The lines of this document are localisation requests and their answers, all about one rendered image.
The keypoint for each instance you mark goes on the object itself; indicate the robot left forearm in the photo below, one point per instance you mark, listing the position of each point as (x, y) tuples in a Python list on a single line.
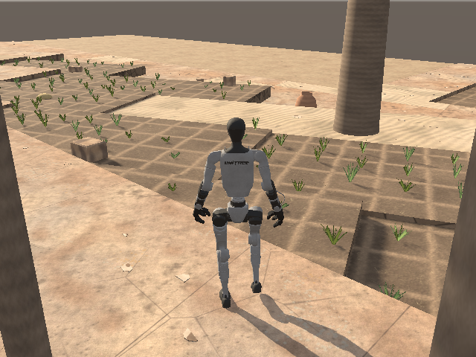
[(201, 197)]

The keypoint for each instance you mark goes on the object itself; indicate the robot right upper arm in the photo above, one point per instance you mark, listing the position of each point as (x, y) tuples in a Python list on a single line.
[(263, 166)]

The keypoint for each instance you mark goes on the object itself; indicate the robot right forearm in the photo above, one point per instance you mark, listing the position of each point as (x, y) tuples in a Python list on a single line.
[(273, 198)]

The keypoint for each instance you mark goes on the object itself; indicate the right robot shin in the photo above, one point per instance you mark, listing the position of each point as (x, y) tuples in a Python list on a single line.
[(255, 259)]

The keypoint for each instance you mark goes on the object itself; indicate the robot left hand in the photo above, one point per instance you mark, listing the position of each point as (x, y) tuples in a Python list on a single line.
[(202, 212)]

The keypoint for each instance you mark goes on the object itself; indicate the robot left upper arm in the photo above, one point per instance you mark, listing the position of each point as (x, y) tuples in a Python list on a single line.
[(213, 158)]

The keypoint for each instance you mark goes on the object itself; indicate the robot shin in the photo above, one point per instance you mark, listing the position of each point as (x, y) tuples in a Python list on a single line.
[(223, 274), (255, 259)]

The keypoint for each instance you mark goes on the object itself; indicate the robot right hand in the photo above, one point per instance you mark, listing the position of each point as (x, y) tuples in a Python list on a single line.
[(277, 215)]

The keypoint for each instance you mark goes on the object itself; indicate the left robot shin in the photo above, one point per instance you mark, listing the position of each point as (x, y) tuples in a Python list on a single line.
[(223, 274)]

